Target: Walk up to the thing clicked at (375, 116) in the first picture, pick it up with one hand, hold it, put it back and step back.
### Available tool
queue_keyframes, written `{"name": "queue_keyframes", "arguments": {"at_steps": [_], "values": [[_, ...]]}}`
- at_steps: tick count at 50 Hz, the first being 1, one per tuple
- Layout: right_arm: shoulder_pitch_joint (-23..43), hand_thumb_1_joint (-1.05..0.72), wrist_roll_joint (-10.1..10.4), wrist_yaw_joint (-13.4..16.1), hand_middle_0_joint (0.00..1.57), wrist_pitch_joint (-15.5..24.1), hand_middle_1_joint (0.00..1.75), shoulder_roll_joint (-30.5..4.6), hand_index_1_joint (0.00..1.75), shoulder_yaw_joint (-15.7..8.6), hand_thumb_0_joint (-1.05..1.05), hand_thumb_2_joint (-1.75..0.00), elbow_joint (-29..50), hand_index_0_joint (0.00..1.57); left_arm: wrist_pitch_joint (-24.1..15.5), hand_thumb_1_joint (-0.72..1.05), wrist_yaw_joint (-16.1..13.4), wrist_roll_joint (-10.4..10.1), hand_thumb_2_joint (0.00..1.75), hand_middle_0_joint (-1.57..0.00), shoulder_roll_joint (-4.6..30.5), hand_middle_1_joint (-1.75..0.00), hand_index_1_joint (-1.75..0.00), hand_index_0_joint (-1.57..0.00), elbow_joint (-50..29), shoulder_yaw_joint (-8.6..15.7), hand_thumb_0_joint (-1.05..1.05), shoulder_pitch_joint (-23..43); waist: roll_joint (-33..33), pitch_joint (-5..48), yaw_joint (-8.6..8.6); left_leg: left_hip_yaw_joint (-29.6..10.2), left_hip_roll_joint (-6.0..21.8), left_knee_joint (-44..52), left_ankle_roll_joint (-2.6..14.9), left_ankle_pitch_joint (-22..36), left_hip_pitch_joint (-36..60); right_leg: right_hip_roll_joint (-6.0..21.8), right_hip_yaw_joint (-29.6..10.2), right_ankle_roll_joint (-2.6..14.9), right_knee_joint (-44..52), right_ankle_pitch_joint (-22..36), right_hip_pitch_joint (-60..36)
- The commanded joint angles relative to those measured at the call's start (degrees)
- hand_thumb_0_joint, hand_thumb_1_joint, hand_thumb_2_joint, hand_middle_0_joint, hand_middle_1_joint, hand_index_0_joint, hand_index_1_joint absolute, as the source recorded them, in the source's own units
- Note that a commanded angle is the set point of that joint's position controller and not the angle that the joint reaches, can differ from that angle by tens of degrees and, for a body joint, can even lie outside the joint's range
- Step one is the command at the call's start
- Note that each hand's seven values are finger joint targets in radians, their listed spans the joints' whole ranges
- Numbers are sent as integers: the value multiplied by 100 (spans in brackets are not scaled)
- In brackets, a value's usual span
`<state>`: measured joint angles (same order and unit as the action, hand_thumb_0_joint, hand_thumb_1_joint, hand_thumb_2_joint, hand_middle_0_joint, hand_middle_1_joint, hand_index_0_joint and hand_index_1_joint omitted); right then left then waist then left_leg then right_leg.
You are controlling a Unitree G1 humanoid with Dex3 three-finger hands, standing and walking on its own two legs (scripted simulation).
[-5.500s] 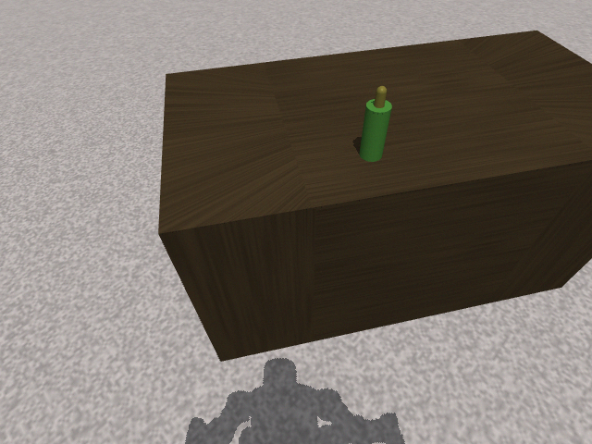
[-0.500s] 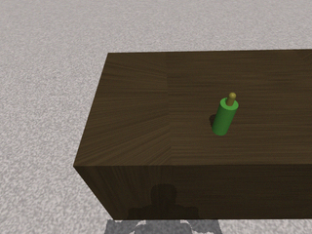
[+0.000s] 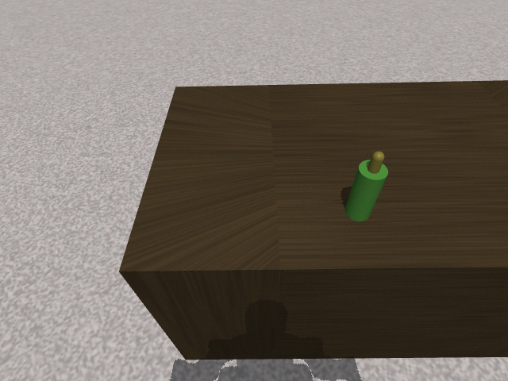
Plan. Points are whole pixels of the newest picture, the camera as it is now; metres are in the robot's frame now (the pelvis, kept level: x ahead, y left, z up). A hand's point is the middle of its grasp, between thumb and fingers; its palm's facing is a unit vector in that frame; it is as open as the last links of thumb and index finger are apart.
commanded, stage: stand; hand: right
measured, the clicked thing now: (367, 185) +0.48 -0.21 +0.00
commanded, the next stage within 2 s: rise first in 0.20 s
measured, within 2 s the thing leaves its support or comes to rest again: neither
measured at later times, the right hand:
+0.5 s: hand out of the picture +0.15 -0.24 -0.14, palm faces +0.16 +0.94 -0.31, open 10.0 cm
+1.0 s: hand (449, 346) +0.19 -0.27 -0.03, palm faces +0.33 +0.87 -0.36, open 17.3 cm
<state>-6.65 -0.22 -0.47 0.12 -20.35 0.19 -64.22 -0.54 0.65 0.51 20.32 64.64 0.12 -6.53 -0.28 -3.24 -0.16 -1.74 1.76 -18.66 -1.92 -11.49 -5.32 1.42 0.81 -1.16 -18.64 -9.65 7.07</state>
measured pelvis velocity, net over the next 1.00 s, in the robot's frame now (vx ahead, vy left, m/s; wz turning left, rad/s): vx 0.01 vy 0.01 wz -0.03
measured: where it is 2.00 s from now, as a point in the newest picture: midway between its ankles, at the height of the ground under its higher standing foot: outside the picture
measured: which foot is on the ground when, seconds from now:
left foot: down 0.00-1.00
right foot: down 0.00-1.00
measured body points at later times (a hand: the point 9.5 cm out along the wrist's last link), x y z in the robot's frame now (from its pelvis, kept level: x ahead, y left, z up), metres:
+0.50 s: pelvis -0.02 +0.00 -0.01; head +0.03 +0.00 +0.44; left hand +0.15 +0.29 -0.12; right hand +0.14 -0.29 -0.12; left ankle -0.01 +0.14 -0.75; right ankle +0.01 -0.13 -0.75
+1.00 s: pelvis +0.01 +0.01 -0.01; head +0.02 +0.02 +0.44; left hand +0.19 +0.26 -0.08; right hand +0.17 -0.31 -0.01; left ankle -0.01 +0.14 -0.75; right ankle +0.01 -0.13 -0.75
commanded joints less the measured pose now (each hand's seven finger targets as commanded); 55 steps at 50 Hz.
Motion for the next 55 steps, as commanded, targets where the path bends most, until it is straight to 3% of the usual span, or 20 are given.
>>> {"name": "queue_keyframes", "arguments": {"at_steps": [1, 8, 15, 16, 17, 19, 20, 22, 24, 25, 28, 36, 38, 40, 41, 44, 46, 48, 51, 55], "values": [[194, -90, -17, 87, 20, 124, 30, -1232, 30, -237, 0, -90, 346, 20, -123, 90, -105, 4, 90, -20, 1251, -30, -30, -20, -298, 238, 0, 156, 9, 466, -5, -343, 547, 266, 264, 839, -103, 613, -426, 202, 211, 813, -224], [163, -90, -27, 87, 20, 127, 30, -1234, 30, -229, 0, -90, 345, 20, -109, 90, -101, 3, 90, -20, 1254, -30, -30, -20, -308, 238, 0, 179, 12, 387, -5, -362, 553, 315, 255, 656, -195, 613, -446, 199, 246, 502, -185], [120, -82, -23, 89, 12, 134, 22, -1194, 22, -217, 0, -82, 349, 12, -125, 82, -109, 4, 82, -12, 1266, -22, -22, -12, -327, 241, 0, 197, 57, 492, 26, -356, 563, 277, 256, 956, -115, 635, -422, 197, 167, 909, -264], [2130, -74, 363, 162, 7, 562, 14, -154, 14, -58, 0, -74, 2360, 6, -778, 74, -160, -471, 74, -4, 349, -14, -14, -4, -2337, 197, 0, 2207, 495, 473, -65, 307, -168, -306, 156, 392, -843, -75, 157, 117, -298, 251, 516], [2021, -66, 602, 262, 7, 819, 6, -357, 6, -74, 0, -66, 2577, 6, -894, 66, -267, -621, 66, -2, 435, -6, -6, 0, -2523, 62, 0, 1959, -120, 734, 169, 357, -224, -96, 164, -16, -434, -4, 92, 128, -127, -60, 258], [1011, -50, 548, 461, 7, 688, 4, -1164, 4, -658, 0, -50, 1466, 6, -770, 50, -420, -595, 50, -3, 1149, -4, -5, -1, -1618, 592, 0, 931, -102, 314, 96, 396, -229, -255, 153, -183, -957, -88, 154, 154, -282, -228, 639], [1032, -42, 509, 517, 7, 687, 4, -1353, 4, -924, 0, -42, 1572, 6, -748, 42, -472, -568, 42, -3, 1264, -4, -5, -2, -1810, 760, 0, 958, 35, 765, 68, 410, -214, -411, 159, 14, -857, -89, 156, 125, -420, -27, 545], [888, -26, 366, 540, 6, 738, 4, -1010, 4, -906, 0, -26, 1589, 6, -748, 26, -509, -452, 26, -3, 808, -4, -5, -2, -1459, 746, 0, 646, 221, 1152, 75, 348, -190, -523, 202, 265, -865, -85, 128, 104, -568, 340, 467], [-195, -15, 255, 525, 6, 694, 5, -1204, 5, -1429, 0, -18, 1947, 6, -704, 14, -478, -269, 19, -4, 888, -5, -4, -4, -1718, 1070, 0, 8, 108, 1709, 200, 355, -215, -573, 209, 835, -521, -120, 137, 123, -591, 879, 309], [-389, -10, 263, 505, 6, 632, 5, -967, 5, -1292, 0, -17, 1684, 6, -658, 10, -455, -262, 16, -4, 600, -5, -4, -5, -1391, 970, 0, -341, 175, 1325, 120, 378, -236, -495, 193, 894, -548, -130, 153, 119, -520, 890, 401], [-378, 8, 274, 488, 6, 601, 5, -883, 5, -1366, 0, -13, 2547, 5, -607, -6, -456, -249, 12, -5, 508, -5, -4, -5, -1997, 982, 0, -331, 210, 1501, 80, 427, -247, -433, 168, 1238, -419, -155, 185, 114, -448, 1157, 213], [93, 47, 257, 563, 4, 730, 6, -757, 6, -1276, 0, -6, 4366, 5, -718, -51, -579, -254, 5, -6, 167, -5, -6, -6, -3461, 694, 0, 370, 133, 1024, 62, 401, -173, -190, 162, 556, -523, -127, 153, 151, -295, 495, 195], [-80, 50, 236, 608, 4, 789, 6, -911, 6, -1463, 0, -5, 4682, 5, -749, -54, -640, -232, 4, -7, 397, -5, -6, -6, -3830, 824, 0, 109, 10, 1283, 59, 443, -181, -246, 151, 799, -350, -127, 123, 152, -302, 744, -7], [-348, 52, 228, 608, 4, 822, 6, -928, 6, -1530, 0, -5, 4982, 5, -751, -54, -617, -249, 4, -6, 4, -5, -6, -6, -4025, 527, 0, -119, 160, 1131, 161, 451, -160, -254, 156, 895, -273, -159, 145, 137, -312, 879, -23], [-456, 54, 235, 622, 4, 821, 6, -992, 6, -1637, 0, -5, 5008, 5, -752, -55, -660, -234, 4, -6, 353, -5, -6, -6, -4211, 795, 0, -272, -2, 1179, 80, 455, -169, -266, 141, 1004, -274, -157, 156, 149, -309, 971, -90], [-754, 58, 244, 593, 4, 807, 6, -893, 6, -1727, 0, -4, 5170, 4, -708, -55, -615, -217, 4, -6, 41, -5, -5, -5, -4136, 599, 0, -372, 95, 849, 194, 493, -145, -224, 134, 1093, -281, -181, 156, 152, -284, 1090, -55], [-942, 58, 272, 559, 4, 788, 6, -813, 6, -1750, 0, -4, 5286, 4, -698, -54, -605, -220, 3, -6, 240, -5, -5, -5, -4145, 862, 0, -579, 61, 884, 121, 495, -147, -249, 129, 1256, -263, -170, 180, 151, -293, 1224, -137], [-870, 59, 293, 520, 4, 818, 6, -871, 6, -1842, 0, -4, 5671, 4, -652, -54, -527, -236, 3, -6, -16, -5, -5, -5, -3944, 706, 0, -883, 328, 686, 130, 494, -150, -228, 149, 1199, -326, -188, 197, 135, -269, 1179, -99], [-1021, 59, 300, 464, 4, 810, 6, -821, 6, -1883, 0, -4, 5854, 5, -631, -55, -486, -237, 4, -6, 165, -5, -5, -5, -3915, 934, 0, -802, 193, 660, 109, 501, -141, -213, 122, 1293, -331, -179, 189, 152, -256, 1221, -130], [-782, 59, 297, 472, 4, 916, 6, -808, 6, -1903, 0, -4, 6362, 5, -673, -56, -474, -205, 5, -6, 86, -5, -6, -5, -4090, 836, 0, -140, 153, 796, 192, 506, -167, -225, 156, 1206, -194, -133, 119, 124, -258, 1242, -189]]}}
